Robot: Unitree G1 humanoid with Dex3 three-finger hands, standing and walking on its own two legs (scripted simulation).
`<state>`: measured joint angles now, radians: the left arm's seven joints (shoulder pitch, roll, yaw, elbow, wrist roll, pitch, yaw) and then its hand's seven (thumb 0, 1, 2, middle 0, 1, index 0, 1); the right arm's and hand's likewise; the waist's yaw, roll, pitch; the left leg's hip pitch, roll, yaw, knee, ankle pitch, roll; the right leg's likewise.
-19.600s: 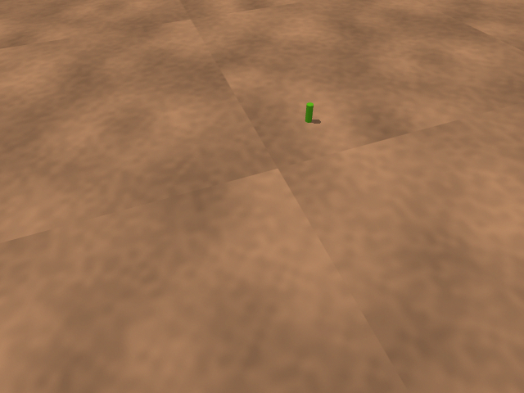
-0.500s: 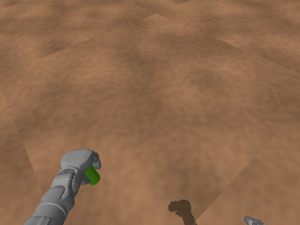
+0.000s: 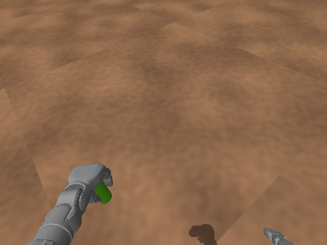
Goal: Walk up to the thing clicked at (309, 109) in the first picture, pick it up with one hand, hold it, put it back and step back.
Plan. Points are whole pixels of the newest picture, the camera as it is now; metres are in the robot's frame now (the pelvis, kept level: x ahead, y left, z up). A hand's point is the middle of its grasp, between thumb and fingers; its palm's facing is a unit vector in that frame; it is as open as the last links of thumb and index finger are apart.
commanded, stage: hold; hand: left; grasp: from above
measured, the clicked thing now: (99, 189) +0.32 +0.22 -0.08
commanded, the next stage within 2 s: crouch in 0.86 s
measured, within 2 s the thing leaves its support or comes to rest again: neither
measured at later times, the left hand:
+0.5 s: hand (90, 194) +0.28 +0.22 -0.03, palm faces -0.45 -0.06 -0.89, open 6.5 cm
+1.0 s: hand (91, 191) +0.29 +0.22 -0.03, palm faces -0.45 -0.07 -0.89, open 6.4 cm
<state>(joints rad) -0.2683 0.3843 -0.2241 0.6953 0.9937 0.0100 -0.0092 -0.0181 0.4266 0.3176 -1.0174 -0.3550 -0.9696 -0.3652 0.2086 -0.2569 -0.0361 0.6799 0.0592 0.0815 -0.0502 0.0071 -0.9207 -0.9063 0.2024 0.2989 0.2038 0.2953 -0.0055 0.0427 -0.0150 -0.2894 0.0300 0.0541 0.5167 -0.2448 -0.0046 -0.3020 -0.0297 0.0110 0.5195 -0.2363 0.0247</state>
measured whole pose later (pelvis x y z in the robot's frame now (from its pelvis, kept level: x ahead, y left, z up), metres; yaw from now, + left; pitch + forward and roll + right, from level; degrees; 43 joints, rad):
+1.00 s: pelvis +0.00 +0.00 +0.00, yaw +0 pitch +0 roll +0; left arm -0.25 0.40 -0.22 0.62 0.98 0.01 -0.06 0.00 0.45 0.28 -1.00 -0.37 -0.98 -0.35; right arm 0.18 -0.25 -0.02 0.68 0.07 0.08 -0.07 0.01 -0.92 -0.91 0.20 0.30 0.20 0.30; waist 0.01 0.05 0.00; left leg -0.23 0.03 0.06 0.46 -0.22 0.00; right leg -0.25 -0.03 0.01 0.47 -0.21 0.02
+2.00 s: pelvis -0.06 +0.00 -0.26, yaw +0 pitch +35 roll -3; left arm -0.71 0.44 -0.03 1.25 1.17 -0.07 0.38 -0.07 0.44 0.28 -1.07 -0.29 -0.96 -0.35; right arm 0.20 -0.22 -0.04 0.75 -0.07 -0.04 0.00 0.00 -0.91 -0.90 0.21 0.30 0.21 0.30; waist -0.16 0.05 -0.20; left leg -1.79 0.03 -0.03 1.80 -0.63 0.00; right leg -1.76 -0.03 -0.01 1.77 -0.62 0.03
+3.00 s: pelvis -0.07 +0.00 -0.40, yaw -2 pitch +36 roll -5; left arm -0.89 0.59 0.05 1.41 1.24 -0.14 0.41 -0.06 0.43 0.29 -1.08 -0.29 -0.98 -0.32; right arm 0.18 -0.26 0.00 0.76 -0.12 -0.07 0.10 0.00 -0.92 -0.91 0.20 0.30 0.21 0.30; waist -0.21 0.02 -0.11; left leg -2.21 0.03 -0.09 2.26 -0.67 -0.01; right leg -2.16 -0.02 -0.03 2.20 -0.66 0.03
